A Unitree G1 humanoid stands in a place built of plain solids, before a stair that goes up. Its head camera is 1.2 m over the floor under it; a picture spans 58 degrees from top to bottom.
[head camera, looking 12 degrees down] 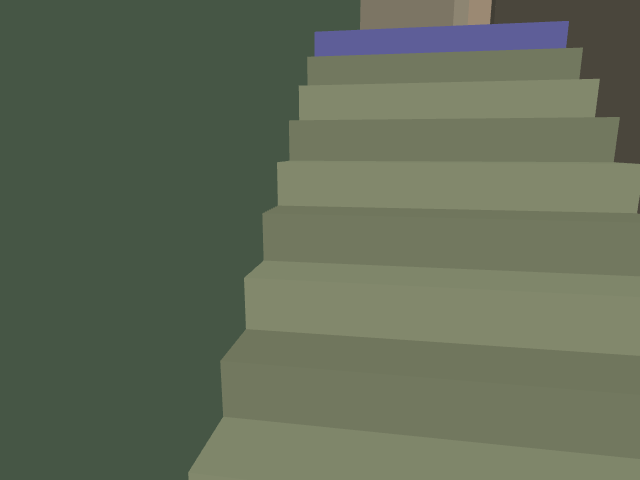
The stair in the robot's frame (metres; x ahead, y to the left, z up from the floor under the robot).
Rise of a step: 0.19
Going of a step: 0.24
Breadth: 1.45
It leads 9 degrees to the right of straight ahead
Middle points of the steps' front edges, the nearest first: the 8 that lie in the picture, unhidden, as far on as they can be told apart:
1.09 -0.41 0.57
1.33 -0.45 0.76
1.56 -0.49 0.95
1.80 -0.53 1.14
2.04 -0.57 1.33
2.27 -0.61 1.52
2.51 -0.64 1.71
2.75 -0.68 1.90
